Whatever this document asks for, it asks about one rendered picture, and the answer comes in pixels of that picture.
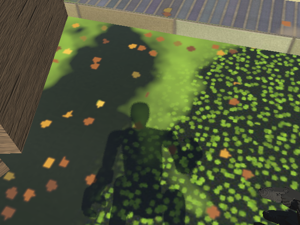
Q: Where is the robot right hand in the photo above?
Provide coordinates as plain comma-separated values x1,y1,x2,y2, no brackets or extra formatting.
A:
253,186,300,225

